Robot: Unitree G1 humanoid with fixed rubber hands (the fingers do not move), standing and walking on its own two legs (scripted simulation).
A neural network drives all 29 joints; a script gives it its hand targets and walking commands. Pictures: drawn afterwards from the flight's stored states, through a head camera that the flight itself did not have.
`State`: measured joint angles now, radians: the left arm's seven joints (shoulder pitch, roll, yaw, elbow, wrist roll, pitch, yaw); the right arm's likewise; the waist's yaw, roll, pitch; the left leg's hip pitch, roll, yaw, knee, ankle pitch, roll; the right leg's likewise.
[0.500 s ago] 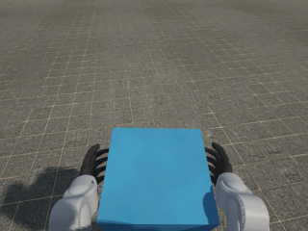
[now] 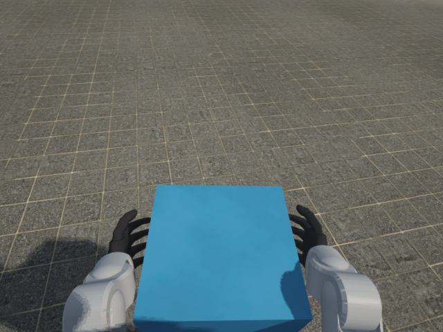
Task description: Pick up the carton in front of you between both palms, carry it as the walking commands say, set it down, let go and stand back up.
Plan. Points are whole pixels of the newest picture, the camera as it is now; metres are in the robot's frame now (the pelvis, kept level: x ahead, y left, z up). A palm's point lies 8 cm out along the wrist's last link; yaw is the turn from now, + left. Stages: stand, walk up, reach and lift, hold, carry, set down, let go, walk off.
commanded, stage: carry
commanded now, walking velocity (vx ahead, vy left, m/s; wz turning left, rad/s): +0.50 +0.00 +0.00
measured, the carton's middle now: (217, 274) +0.23 +0.00 +0.01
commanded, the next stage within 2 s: none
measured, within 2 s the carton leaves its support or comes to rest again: neither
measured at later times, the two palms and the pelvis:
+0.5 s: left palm (166, 130) +0.54 +0.11 +0.10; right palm (288, 130) +0.56 -0.18 +0.09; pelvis +0.32 -0.04 +0.00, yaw +3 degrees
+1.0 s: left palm (164, 72) +0.87 +0.16 +0.08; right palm (255, 73) +0.87 -0.14 +0.09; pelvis +0.64 +0.01 +0.00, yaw +0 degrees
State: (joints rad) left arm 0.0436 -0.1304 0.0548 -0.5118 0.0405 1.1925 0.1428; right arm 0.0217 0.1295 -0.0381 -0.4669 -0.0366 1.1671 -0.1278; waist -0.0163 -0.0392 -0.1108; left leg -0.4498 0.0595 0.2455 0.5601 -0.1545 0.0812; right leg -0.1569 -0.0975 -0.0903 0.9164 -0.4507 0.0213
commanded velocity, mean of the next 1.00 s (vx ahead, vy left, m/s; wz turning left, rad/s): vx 0.50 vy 0.00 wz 0.00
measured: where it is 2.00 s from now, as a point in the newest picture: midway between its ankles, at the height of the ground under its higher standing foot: (205, 194)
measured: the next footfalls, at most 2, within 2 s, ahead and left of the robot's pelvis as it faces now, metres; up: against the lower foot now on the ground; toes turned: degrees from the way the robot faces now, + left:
right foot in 0.42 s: +0.44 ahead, -0.13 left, +0.00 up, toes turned -10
left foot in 0.92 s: +0.76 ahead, +0.09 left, +0.00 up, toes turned +13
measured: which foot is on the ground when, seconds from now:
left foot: down 0.00-0.44, up 0.46-0.90, down 0.92-1.00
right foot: up 0.00-0.40, down 0.42-0.96, up 0.98-1.00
